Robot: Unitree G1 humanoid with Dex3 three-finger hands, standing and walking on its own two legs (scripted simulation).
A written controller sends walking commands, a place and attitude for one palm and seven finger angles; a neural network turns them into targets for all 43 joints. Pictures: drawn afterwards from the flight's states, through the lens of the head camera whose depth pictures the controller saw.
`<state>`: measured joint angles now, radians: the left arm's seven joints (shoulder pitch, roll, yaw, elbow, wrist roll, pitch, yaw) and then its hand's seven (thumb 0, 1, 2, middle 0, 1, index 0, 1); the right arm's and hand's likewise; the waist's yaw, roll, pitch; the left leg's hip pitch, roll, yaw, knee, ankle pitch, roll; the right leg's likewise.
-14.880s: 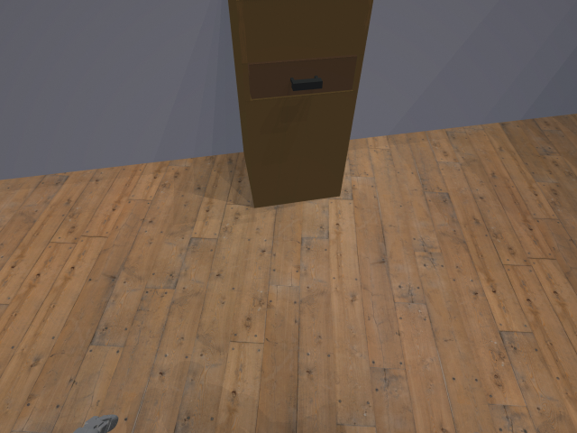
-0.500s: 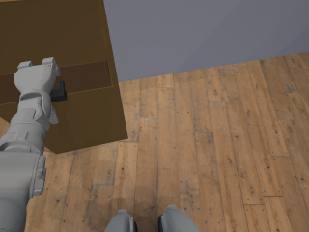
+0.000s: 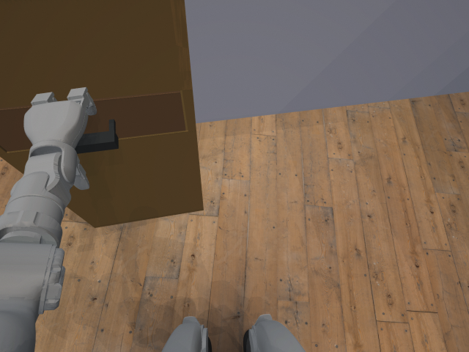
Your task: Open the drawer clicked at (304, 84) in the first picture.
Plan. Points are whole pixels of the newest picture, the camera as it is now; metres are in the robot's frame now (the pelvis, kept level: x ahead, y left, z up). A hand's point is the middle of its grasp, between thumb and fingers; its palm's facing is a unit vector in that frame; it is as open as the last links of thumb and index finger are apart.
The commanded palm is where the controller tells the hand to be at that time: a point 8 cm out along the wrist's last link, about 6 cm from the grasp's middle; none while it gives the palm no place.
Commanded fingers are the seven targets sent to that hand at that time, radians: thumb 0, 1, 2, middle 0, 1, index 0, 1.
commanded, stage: move the hooked fingers above the handle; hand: left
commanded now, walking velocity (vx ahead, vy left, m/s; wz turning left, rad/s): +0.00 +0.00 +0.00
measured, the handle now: (89, 134) +0.54 +0.27 -0.06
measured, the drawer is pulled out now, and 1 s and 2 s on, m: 0.00 0.00 0.00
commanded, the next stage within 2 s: lower the fingers behind the handle in 1.74 s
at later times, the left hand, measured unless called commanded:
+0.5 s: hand (74, 142) +0.48 +0.27 +0.00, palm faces -0.05 -0.06 -1.00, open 13.8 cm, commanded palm +0.48 +0.25 +0.05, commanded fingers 0.00 -0.50 0.30 -0.30 -1.20 -0.30 -1.20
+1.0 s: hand (80, 139) +0.49 +0.26 +0.00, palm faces -0.09 -0.04 -1.00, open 13.8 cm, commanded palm +0.49 +0.25 +0.05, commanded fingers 0.00 -0.50 0.30 -0.30 -1.20 -0.30 -1.20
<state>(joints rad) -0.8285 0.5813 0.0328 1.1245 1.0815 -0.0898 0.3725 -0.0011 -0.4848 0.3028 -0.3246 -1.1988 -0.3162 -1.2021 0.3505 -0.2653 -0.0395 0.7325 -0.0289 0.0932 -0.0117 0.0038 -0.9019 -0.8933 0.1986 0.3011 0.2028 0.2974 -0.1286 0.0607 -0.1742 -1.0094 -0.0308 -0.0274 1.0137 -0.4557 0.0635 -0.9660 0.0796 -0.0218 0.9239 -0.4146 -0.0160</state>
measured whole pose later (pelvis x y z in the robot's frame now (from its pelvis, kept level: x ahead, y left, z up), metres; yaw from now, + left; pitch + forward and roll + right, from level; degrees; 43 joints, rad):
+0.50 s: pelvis +0.00 +0.01 +0.00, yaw +0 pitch +25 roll -4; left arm -0.81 0.55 0.02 1.11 1.09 -0.11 0.39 0.00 -0.49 0.30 -0.32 -1.20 -0.32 -1.20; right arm 0.36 -0.25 -0.04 0.74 -0.03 0.11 0.00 0.00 -0.90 -0.89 0.20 0.30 0.20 0.30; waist -0.12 0.06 -0.18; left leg -0.99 -0.04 -0.02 1.01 -0.46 0.08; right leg -0.94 0.07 -0.02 0.92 -0.42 0.00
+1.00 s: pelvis +0.00 +0.00 +0.00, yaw +0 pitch +26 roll -4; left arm -0.86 0.59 0.02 1.16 1.09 -0.10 0.36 0.00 -0.49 0.30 -0.33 -1.20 -0.32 -1.21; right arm 0.37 -0.26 -0.03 0.72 -0.03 0.09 -0.02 0.00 -0.90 -0.89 0.20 0.30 0.20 0.30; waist -0.14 0.06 -0.17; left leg -1.02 -0.03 -0.02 1.02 -0.45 0.07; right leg -0.98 0.08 -0.02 0.93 -0.41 -0.01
